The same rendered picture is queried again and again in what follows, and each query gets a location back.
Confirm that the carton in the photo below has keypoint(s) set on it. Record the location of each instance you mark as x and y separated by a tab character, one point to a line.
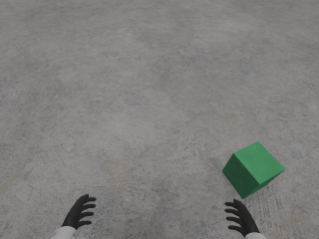
251	168

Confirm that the robot left forearm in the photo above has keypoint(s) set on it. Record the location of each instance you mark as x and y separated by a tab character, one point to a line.
65	232

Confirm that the right robot hand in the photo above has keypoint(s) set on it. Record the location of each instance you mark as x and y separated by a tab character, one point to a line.
245	219

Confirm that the left robot hand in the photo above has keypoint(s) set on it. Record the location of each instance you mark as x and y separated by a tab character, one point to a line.
73	217

